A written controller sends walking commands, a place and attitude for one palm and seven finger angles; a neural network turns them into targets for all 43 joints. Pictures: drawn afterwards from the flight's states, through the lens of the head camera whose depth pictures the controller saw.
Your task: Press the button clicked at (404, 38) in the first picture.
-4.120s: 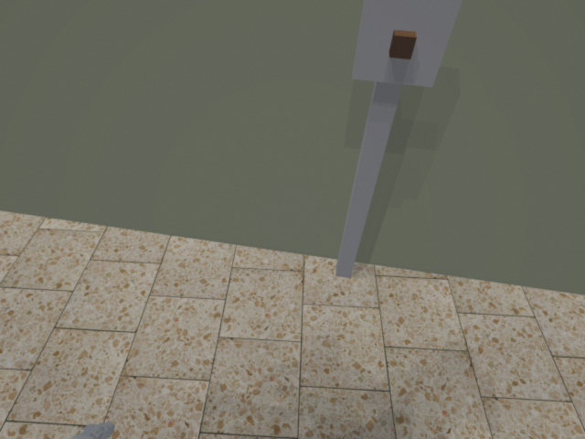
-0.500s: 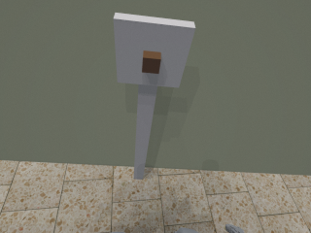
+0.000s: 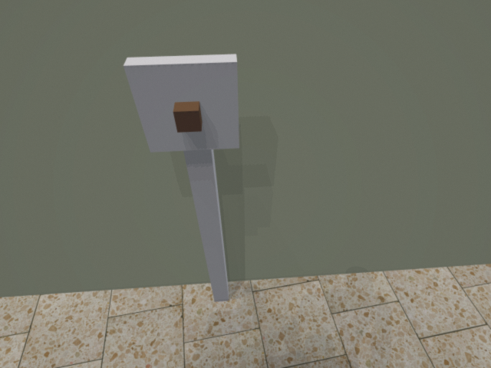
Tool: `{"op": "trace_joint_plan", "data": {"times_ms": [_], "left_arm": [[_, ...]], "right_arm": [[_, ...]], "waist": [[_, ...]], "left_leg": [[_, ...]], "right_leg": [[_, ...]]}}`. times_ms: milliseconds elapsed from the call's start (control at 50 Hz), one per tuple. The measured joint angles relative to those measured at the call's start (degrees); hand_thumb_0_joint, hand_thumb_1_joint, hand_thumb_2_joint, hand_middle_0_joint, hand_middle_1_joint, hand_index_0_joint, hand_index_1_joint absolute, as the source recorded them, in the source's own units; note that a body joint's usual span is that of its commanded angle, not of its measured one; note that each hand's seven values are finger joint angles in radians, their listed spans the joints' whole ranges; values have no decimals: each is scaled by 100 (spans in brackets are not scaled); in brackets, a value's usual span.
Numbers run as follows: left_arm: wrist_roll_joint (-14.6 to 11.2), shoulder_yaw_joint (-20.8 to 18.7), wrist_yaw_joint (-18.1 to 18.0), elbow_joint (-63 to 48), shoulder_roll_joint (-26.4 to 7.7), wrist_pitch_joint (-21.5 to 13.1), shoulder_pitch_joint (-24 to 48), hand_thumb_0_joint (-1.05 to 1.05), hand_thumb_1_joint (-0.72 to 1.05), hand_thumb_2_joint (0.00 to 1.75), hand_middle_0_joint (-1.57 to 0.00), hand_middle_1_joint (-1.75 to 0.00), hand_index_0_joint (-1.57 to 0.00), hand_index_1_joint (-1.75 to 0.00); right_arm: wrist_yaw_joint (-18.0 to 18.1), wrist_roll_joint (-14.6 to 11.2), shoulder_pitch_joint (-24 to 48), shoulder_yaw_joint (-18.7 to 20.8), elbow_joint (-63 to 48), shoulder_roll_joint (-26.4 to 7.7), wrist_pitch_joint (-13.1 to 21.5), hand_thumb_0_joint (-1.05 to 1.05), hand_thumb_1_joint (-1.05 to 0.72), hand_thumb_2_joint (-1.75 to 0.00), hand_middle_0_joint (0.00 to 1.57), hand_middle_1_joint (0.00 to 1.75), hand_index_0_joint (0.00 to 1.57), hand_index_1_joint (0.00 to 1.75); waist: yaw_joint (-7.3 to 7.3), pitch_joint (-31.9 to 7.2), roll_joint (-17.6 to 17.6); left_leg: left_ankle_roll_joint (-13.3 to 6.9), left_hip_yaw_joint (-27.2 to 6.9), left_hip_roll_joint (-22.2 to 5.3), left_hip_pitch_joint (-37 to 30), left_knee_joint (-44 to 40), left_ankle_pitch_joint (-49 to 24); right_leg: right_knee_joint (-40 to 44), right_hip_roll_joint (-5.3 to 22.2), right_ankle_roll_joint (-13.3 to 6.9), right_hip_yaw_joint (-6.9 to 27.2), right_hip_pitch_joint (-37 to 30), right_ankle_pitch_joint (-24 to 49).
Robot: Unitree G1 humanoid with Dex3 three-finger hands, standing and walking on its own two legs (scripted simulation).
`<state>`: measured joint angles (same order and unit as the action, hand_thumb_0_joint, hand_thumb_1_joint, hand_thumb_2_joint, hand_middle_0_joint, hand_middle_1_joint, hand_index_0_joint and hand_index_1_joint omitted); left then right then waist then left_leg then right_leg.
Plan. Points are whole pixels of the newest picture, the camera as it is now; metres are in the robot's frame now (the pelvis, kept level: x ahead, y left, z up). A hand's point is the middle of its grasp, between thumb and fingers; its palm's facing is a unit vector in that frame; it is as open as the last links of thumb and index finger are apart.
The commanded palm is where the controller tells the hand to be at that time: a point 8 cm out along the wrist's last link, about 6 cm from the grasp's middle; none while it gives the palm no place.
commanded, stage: come to a stop and stand still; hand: left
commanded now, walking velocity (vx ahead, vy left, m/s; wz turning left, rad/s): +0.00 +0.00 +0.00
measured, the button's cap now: (188, 115) +0.49 +0.12 +0.17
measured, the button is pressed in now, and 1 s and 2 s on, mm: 0 0 0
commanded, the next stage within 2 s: look again from close up in 1.02 s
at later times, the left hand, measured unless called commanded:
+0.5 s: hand out of the picture -0.02 +0.11 -0.18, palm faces +0.08 -0.99 -0.13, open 7.4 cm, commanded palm none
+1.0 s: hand out of the picture +0.03 +0.15 -0.18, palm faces +0.06 -0.98 -0.20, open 7.4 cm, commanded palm none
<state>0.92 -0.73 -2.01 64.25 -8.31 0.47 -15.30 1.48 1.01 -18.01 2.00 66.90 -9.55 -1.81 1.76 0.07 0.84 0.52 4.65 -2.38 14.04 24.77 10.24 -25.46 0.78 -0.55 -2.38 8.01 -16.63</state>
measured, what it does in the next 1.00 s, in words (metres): stands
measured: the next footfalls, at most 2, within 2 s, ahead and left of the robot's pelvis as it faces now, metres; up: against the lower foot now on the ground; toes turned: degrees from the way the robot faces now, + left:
none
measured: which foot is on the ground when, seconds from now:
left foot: down 0.00-1.00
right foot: down 0.00-1.00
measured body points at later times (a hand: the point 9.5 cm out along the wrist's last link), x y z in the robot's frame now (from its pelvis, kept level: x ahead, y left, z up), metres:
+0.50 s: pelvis +0.03 -0.03 +0.00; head +0.04 -0.03 +0.45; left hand -0.02 +0.16 -0.16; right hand +0.01 -0.24 -0.17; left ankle +0.04 +0.13 -0.74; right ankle -0.03 -0.11 -0.74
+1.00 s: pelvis +0.04 -0.02 +0.00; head +0.05 -0.02 +0.45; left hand +0.03 +0.20 -0.16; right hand +0.05 -0.24 -0.16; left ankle +0.04 +0.13 -0.74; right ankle -0.03 -0.11 -0.74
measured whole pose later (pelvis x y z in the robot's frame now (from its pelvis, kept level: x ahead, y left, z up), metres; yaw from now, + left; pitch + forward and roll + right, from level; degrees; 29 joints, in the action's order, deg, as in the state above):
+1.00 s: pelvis +0.04 -0.02 +0.00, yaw +1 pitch -1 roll +1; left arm 0.6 -0.4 -2.6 64.5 -8.2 -0.8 -17.2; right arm 2.5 0.8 -13.7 0.4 66.7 -8.4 -0.2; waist -0.3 1.8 -0.5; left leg 2.5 3.5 -3.5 9.8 23.8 12.6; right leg -22.3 -0.6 -1.9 -3.3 2.5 -18.8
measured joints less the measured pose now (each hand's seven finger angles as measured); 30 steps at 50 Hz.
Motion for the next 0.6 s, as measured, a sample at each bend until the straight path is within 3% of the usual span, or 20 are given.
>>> {"op": "trace_joint_plan", "data": {"times_ms": [120,280,440,600], "left_arm": [[-52,33,-16,46,29,-37,-98,1,93,90,-20,-30,-20,-30],[-76,51,-18,87,220,-81,-278,1,92,90,-20,-30,-20,-30],[-57,74,-36,175,388,-111,-452,1,91,90,-20,-30,-20,-30],[-34,66,-60,183,350,-132,-494,0,91,90,-20,-30,-20,-30]], "right_arm": [[-18,16,-220,-102,137,245,33,0,-91,-90,19,29,20,30],[24,1,-214,-136,188,440,64,0,-91,-90,20,29,20,30],[80,-25,71,-117,100,413,121,0,-91,-90,20,29,20,30],[135,-24,326,-98,47,225,133,1,-93,-90,20,29,20,30]], "waist": [[21,-27,7],[-55,91,-47],[-154,150,-107],[-233,147,-133]], "left_leg": [[165,-118,-174,-55,-12,-67],[260,-209,-252,-49,8,-7],[280,-208,-251,-115,0,81],[263,-181,-211,-222,15,193]], "right_leg": [[67,-192,-156,-87,-103,-4],[141,-284,-245,-165,-164,-37],[202,-285,-246,-164,-256,-96],[220,-242,-211,-143,-376,-182]]}}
